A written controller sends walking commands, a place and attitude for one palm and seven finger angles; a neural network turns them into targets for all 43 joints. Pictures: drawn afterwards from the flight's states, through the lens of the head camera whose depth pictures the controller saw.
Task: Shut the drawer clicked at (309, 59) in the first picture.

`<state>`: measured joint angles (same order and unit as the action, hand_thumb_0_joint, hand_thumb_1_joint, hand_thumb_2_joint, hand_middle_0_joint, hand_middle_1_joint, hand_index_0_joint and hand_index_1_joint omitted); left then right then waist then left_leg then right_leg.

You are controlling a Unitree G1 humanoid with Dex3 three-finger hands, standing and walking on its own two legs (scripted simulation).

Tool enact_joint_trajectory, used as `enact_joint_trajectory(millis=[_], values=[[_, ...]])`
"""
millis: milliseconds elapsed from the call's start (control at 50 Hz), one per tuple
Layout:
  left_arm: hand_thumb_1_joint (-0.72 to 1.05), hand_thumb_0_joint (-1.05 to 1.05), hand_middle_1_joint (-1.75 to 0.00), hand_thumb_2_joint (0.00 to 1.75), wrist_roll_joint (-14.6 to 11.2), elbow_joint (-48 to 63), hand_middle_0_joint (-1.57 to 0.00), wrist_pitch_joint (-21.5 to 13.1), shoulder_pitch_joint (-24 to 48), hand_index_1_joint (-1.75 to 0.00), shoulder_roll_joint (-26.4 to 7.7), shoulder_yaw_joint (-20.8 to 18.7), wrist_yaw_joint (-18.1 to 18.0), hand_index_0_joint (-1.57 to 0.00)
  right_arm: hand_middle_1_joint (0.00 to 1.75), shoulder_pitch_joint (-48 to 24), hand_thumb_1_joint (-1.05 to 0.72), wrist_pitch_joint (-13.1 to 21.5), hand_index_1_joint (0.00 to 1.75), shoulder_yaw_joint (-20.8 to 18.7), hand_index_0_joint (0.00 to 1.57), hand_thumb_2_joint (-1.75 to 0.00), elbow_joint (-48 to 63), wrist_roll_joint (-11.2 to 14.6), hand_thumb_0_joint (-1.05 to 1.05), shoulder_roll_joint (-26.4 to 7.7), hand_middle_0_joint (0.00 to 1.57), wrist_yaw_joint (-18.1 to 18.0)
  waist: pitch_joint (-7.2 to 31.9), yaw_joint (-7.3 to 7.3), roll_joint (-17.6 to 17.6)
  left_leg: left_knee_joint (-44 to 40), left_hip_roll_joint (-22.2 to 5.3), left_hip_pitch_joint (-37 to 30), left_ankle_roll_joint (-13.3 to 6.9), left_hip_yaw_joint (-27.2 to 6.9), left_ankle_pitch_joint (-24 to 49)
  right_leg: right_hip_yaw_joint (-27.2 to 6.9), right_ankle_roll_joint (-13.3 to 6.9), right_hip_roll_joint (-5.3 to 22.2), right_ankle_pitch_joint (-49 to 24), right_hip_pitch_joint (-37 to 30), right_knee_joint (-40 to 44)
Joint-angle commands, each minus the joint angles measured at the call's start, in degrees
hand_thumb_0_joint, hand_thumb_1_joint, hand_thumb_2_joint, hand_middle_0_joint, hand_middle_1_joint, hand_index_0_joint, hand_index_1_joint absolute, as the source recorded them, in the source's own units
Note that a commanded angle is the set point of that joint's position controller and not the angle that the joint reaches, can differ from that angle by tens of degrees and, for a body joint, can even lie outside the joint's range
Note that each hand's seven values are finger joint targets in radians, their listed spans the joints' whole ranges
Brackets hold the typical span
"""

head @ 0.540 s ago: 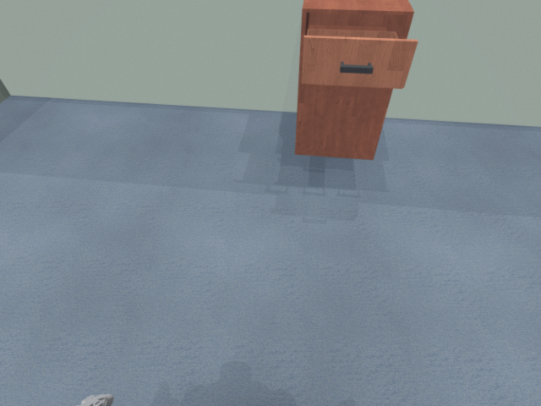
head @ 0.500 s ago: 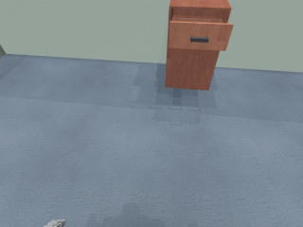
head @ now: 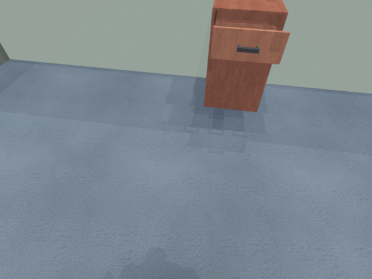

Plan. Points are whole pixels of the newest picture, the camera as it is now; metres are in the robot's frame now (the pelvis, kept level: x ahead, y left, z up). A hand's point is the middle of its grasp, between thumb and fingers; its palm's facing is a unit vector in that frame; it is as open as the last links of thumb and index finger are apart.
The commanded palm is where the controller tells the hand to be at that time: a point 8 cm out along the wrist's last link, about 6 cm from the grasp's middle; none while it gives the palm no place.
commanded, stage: stand and wait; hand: left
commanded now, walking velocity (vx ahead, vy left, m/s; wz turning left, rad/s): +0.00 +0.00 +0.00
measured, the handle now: (247, 48) +1.31 -0.27 -0.09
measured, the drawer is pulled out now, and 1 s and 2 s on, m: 0.27 0.27 0.27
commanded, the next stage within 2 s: look at it before walking up in 0.30 s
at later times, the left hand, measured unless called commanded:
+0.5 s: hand out of the picture +0.06 +0.26 -0.16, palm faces -0.02 -0.94 -0.33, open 7.4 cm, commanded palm none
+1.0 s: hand out of the picture +0.07 +0.26 -0.15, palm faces -0.02 -0.94 -0.34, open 7.4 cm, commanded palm none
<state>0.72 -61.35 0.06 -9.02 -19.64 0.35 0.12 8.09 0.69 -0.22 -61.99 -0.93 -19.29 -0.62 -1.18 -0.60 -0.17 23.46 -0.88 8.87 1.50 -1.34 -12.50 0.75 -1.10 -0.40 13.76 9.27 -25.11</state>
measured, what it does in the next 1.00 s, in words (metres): stands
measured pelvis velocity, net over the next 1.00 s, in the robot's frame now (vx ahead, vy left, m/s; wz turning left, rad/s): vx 0.00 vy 0.01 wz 0.01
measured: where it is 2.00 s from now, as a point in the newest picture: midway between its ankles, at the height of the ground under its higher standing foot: outside the picture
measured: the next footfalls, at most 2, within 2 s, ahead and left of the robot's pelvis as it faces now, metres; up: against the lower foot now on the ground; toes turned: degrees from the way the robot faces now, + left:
left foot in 1.82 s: +0.39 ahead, +0.05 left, +0.00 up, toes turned -17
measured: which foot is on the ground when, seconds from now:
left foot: down 0.00-1.00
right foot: down 0.00-1.00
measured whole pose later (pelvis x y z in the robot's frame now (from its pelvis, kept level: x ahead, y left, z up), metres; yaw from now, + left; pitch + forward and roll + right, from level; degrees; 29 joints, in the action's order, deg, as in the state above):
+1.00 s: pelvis +0.00 +0.01 +0.00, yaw +0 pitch -2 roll +0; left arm 0.9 -62.3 -0.2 -8.1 -19.9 0.7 0.2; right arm 6.7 1.0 0.2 -63.6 -0.6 -19.6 -0.2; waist -1.4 -0.7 -0.4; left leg 20.6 0.3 7.6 0.4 -1.3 -11.0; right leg 0.7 0.1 0.8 12.2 7.7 -21.9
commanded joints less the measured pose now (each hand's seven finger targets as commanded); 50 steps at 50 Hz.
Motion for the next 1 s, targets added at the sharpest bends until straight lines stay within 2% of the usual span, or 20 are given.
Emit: enact_joint_trajectory(millis=[0,60,280,340,500,600,680,840,980], values=[[0.9,0.0,-0.3,0.9,-0.31,3.52,-0.2,-1.43,3.7,-0.3,-11.87,-2.56,-0.67,-0.2,0.3,-3.47,-0.9,1.38,0.3,-1.96,0.2,-0.9,3.56,0.24,0.0,-11.65,0.2,-0.47,2.73,0.35,-0.41,-3.45,-5.37,-0.22,-2.91,-4.38,8.0,-6.99,-1.23,7.12,-6.41,0.07,5.9],[0.9,0.0,-0.3,0.9,-0.22,3.2,-0.2,-1.29,3.89,-0.3,-12.08,-2.48,-0.6,-0.2,0.3,-3.16,-0.9,1.24,0.3,-1.9,0.2,-0.9,3.14,0.25,0.0,-11.79,0.2,-0.38,1.3,0.47,-0.56,-4.16,-5.34,0.74,-2.91,-4.64,5.88,-7.19,-1.2,6.99,-2.93,0.95,6.82],[0.9,0.0,-0.3,0.9,-0.1,2.63,-0.2,-1.12,3.3,-0.3,-11.99,-2.32,-0.46,-0.2,0.3,-2.93,-0.9,1.35,0.3,-1.84,0.2,-0.9,2.22,0.26,0.0,-12.11,0.2,-0.16,0.7,0.27,0.45,-5.61,-5.31,1.73,-3.17,-5.59,2.68,-7.21,-0.87,6.85,1.08,1.68,7.37],[0.9,0.0,-0.3,0.9,-0.13,2.63,-0.2,-1.3,3.22,-0.3,-11.92,-2.29,-0.52,-0.2,0.3,-2.73,-0.9,1.47,0.3,-1.87,0.2,-0.9,2.19,0.37,0.0,-12.15,0.2,-0.17,2.23,0.34,-0.23,-4.96,-5.47,0.7,-3.23,-5.61,5.85,-6.9,-0.94,7.06,-2.24,0.74,6.84],[0.9,0.0,-0.3,0.9,-0.08,2.6,-0.2,-1.37,3.39,-0.3,-11.83,-2.24,-0.61,-0.2,0.3,-3.35,-0.9,1.56,0.3,-1.86,0.2,-0.9,2.05,0.4,0.0,-11.99,0.2,-0.17,2.35,0.31,0.35,-5.2,-5.71,0.16,-3.13,-5.46,8.05,-6.29,-0.72,7.21,-5.45,-0.12,6.46],[0.9,0.0,-0.3,0.9,-0.07,2.49,-0.2,-1.3,3.46,-0.3,-11.77,-2.18,-0.59,-0.2,0.3,-3.71,-0.9,1.46,0.3,-1.86,0.2,-0.9,2.18,0.4,0.0,-12.13,0.2,-0.13,1.56,0.26,0.67,-5.73,-5.58,0.23,-3.17,-5.7,6.96,-6.31,-0.58,7.1,-4.25,0.31,6.83],[0.9,0.0,-0.3,0.9,-0.05,2.57,-0.2,-1.45,3.37,-0.3,-11.88,-2.25,-0.62,-0.2,0.3,-3.57,-0.9,1.55,0.3,-1.85,0.2,-0.9,2.1,0.46,0.0,-12.07,0.2,-0.12,3.02,0.31,0.02,-5.35,-5.69,-0.7,-3.16,-5.45,8.77,-6.23,-0.61,7.38,-6.26,-0.77,6.78],[0.9,0.0,-0.3,0.9,-0.06,2.58,-0.2,-1.49,3.24,-0.3,-12.03,-2.26,-0.67,-0.2,0.3,-3.98,-0.9,1.54,0.3,-1.73,0.2,-0.9,2.16,0.54,0.0,-12.34,0.2,-0.2,3.39,0.24,0.1,-5.33,-5.8,-1.59,-3.12,-5.46,11.41,-5.86,-0.61,7.39,-9.0,-1.67,6.65],[0.9,0.0,-0.3,0.9,-0.05,2.39,-0.2,-1.4,3.45,-0.3,-12.12,-2.18,-0.63,-0.2,0.3,-4.37,-0.9,1.38,0.3,-1.68,0.2,-0.9,2.13,0.5,0.0,-12.36,0.2,-0.17,1.64,0.27,0.22,-6.08,-5.62,-1.16,-3.03,-5.47,9.15,-6.2,-0.52,7.39,-6.81,-0.82,7.62]])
